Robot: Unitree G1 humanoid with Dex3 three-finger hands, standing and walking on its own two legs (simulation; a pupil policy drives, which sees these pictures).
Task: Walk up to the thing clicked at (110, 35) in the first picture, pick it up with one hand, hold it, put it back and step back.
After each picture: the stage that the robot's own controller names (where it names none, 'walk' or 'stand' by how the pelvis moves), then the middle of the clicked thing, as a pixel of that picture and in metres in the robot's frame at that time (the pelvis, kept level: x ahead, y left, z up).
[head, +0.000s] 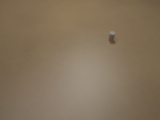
stand; (111, 36) +1.44 -0.35 -0.72
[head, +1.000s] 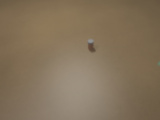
walk; (90, 44) +1.34 +0.04 -0.69
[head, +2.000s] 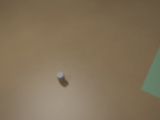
walk; (61, 78) +0.83 +0.29 -0.72
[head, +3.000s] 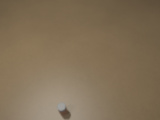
walk; (62, 109) +0.51 +0.23 -0.71
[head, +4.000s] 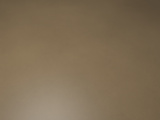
stand; out of the picture +0.41 +0.19 -0.71
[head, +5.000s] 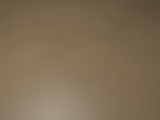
stand; out of the picture +0.38 +0.20 -0.72
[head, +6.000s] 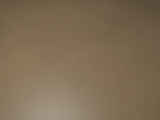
stand; out of the picture +0.33 +0.22 -0.72
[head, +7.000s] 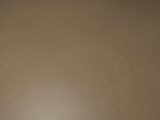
stand; out of the picture +0.33 +0.23 -0.72
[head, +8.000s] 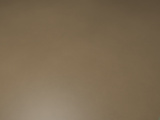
stand; out of the picture +0.30 +0.26 -0.71
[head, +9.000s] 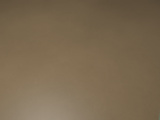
stand; out of the picture +0.26 +0.27 -0.72
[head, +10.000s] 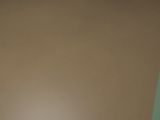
stand; out of the picture +0.30 +0.27 -0.72
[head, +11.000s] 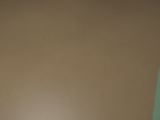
stand; out of the picture +0.28 +0.28 -0.72
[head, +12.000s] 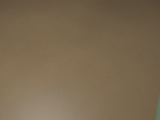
stand; out of the picture +0.27 +0.26 -0.73
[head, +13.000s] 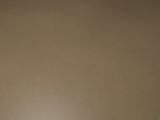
stand; out of the picture +0.28 +0.24 -0.73
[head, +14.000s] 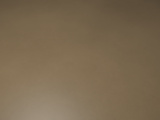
stand; out of the picture +0.29 +0.24 -0.73
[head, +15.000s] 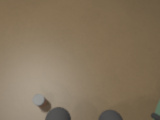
go down; (40, 101) +0.34 +0.25 -0.54
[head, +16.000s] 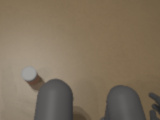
go down; (31, 76) +0.37 +0.28 -0.33
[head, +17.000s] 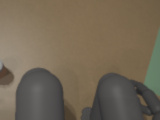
close in; out of the picture +0.35 +0.31 -0.25
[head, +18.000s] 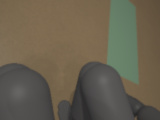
close; out of the picture +0.33 +0.32 -0.20
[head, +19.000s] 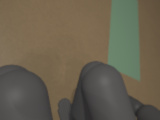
lift; out of the picture +0.32 +0.33 -0.21
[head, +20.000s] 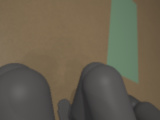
lift; out of the picture +0.29 +0.32 -0.21
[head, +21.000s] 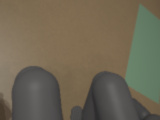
lift; out of the picture +0.26 +0.30 -0.15
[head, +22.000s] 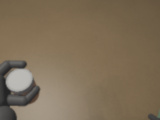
lift; (24, 87) +0.31 +0.20 +0.03
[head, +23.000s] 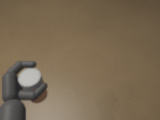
hold; (34, 86) +0.33 +0.18 +0.02
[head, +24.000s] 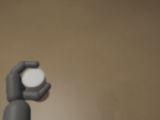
hold; (37, 86) +0.33 +0.17 +0.01
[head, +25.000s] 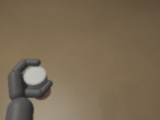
hold; (38, 84) +0.34 +0.17 +0.02
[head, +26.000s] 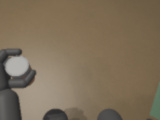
crouch; (21, 72) +0.37 +0.22 -0.05
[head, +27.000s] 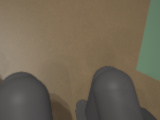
lower; out of the picture +0.34 +0.32 -0.17
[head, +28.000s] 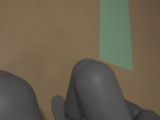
lower; out of the picture +0.35 +0.33 -0.21
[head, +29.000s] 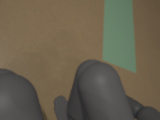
lower; out of the picture +0.34 +0.33 -0.21
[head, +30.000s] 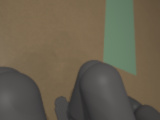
lower; out of the picture +0.33 +0.34 -0.21
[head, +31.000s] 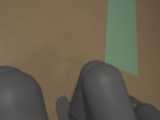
lower; out of the picture +0.32 +0.34 -0.21
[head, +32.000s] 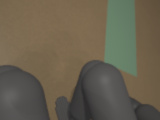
withdraw; out of the picture +0.31 +0.33 -0.21
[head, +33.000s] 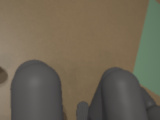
stand; out of the picture +0.34 +0.31 -0.24
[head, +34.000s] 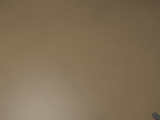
stand; out of the picture +0.30 +0.23 -0.62
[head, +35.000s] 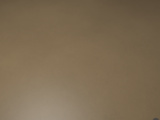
stand; out of the picture +0.32 +0.24 -0.66
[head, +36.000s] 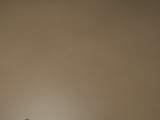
stand; out of the picture +0.31 +0.24 -0.67
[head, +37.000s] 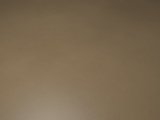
walk; out of the picture +0.33 +0.23 -0.72
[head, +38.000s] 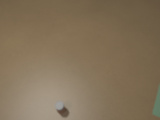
walk; (60, 107) +0.44 +0.20 -0.71
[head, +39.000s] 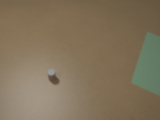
walk; (51, 75) +0.73 +0.20 -0.71
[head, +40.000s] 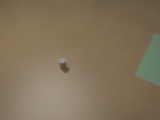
stand; (62, 64) +1.00 +0.24 -0.70
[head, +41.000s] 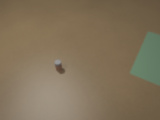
stand; (58, 65) +1.00 +0.26 -0.73
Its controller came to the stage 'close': yes
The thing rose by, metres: 0.73
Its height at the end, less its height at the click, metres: +0.00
